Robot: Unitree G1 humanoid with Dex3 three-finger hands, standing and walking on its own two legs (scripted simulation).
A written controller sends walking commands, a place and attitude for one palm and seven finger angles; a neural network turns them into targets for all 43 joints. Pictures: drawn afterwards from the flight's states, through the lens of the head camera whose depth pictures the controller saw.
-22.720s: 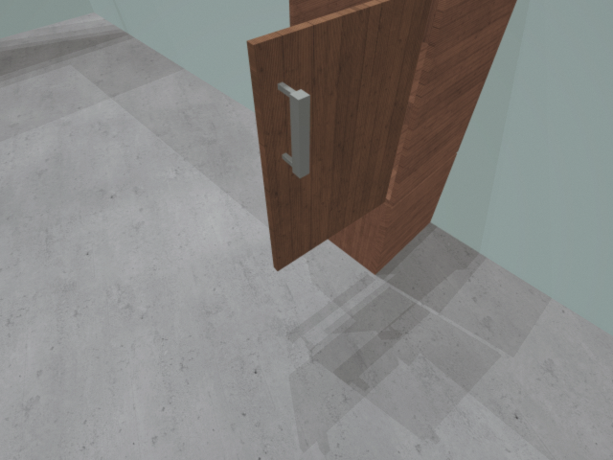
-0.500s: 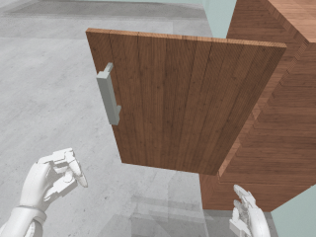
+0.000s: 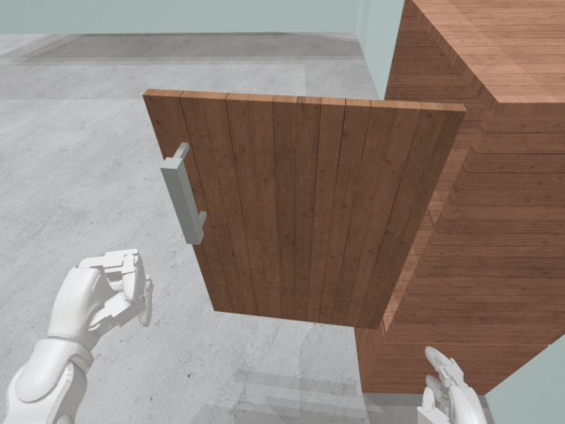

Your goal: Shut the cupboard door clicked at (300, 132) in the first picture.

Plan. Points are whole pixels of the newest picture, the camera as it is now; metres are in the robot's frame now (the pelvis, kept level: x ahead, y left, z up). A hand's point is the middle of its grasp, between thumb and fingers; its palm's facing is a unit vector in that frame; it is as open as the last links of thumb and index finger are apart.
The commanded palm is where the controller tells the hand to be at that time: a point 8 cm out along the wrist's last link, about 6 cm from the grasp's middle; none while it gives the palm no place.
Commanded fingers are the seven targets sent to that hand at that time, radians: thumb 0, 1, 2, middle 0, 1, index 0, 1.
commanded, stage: raise the hand and make a fist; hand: left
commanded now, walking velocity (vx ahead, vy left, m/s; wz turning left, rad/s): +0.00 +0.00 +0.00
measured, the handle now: (189, 195) +0.42 +0.19 +0.11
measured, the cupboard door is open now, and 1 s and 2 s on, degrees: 84 84 83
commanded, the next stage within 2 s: bring the fist close to the handle in 0.24 s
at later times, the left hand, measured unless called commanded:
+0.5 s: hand (150, 304) +0.23 +0.18 +0.12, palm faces +0.01 -1.00 -0.08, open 3.1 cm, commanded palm +0.21 +0.23 +0.12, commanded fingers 0.00 0.90 0.90 -1.30 -1.50 -1.30 -1.50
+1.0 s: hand (171, 261) +0.29 +0.18 +0.12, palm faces -0.02 -1.00 -0.06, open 3.1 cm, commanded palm +0.27 +0.22 +0.12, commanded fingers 0.00 0.90 0.90 -1.30 -1.50 -1.30 -1.50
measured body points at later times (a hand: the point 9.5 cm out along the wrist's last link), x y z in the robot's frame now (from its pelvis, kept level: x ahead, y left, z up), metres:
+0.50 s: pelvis -0.01 -0.01 +0.00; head -0.01 -0.03 +0.45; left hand +0.22 +0.24 +0.12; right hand +0.18 -0.24 -0.07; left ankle -0.03 +0.11 -0.72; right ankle +0.02 -0.11 -0.72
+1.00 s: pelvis +0.00 +0.00 +0.00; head +0.01 -0.02 +0.45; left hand +0.28 +0.23 +0.12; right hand +0.17 -0.24 -0.08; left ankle -0.03 +0.11 -0.72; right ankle +0.02 -0.11 -0.72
